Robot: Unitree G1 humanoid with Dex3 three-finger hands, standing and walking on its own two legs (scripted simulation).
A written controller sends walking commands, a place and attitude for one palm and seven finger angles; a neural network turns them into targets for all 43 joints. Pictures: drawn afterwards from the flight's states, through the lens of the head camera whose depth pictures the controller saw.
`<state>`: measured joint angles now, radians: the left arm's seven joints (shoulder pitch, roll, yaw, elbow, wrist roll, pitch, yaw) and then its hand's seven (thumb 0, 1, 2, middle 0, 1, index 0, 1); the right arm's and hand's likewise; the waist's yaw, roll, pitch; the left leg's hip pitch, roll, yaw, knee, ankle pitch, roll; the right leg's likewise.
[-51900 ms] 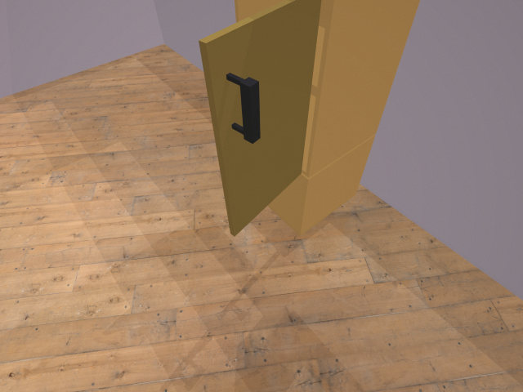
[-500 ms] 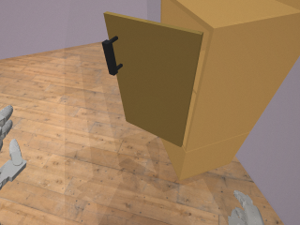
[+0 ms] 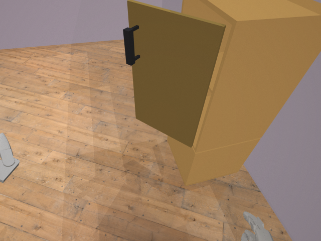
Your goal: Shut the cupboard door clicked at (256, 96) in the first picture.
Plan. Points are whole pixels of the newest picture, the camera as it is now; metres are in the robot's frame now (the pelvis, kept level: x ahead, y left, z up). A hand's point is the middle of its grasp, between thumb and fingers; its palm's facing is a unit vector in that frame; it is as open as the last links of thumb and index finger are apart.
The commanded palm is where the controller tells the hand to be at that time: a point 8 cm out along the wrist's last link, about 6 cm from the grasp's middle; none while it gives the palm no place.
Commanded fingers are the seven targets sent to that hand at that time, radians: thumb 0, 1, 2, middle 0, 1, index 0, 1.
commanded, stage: step back with the hand held close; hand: left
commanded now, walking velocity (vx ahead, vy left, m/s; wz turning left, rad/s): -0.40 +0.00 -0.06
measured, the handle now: (133, 45) +0.75 +0.15 +0.13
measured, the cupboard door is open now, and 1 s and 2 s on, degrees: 41 41 41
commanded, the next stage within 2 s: stop stepping back and stand still in 0.84 s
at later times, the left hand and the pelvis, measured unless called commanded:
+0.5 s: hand out of the picture +0.13 +0.26 +0.18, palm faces +0.49 -0.77 -0.41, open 7.4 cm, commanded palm +0.07 +0.30 +0.20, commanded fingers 0.00 0.90 0.90 -0.20 -0.30 -0.20 -0.30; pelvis -0.06 +0.00 +0.00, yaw +2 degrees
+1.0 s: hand out of the picture +0.06 +0.22 +0.19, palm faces +0.25 -0.87 -0.43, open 7.4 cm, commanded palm +0.00 +0.28 +0.20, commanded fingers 0.00 0.90 0.90 -0.20 -0.30 -0.20 -0.30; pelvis -0.18 +0.00 +0.01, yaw -6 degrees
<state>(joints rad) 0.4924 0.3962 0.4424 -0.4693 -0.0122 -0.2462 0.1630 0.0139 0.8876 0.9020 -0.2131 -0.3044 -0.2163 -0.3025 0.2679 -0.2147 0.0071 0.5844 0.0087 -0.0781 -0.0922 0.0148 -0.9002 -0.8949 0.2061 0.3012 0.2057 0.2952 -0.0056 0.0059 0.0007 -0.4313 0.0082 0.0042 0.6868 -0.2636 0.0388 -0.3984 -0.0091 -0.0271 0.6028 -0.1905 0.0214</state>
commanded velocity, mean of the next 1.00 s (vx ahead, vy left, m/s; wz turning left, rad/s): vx -0.34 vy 0.01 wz -0.07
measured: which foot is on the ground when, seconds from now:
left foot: down 0.00-0.46, up 0.48-0.56, down 0.58-1.00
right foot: down 0.00-0.60, up 0.62-0.88, down 0.90-1.00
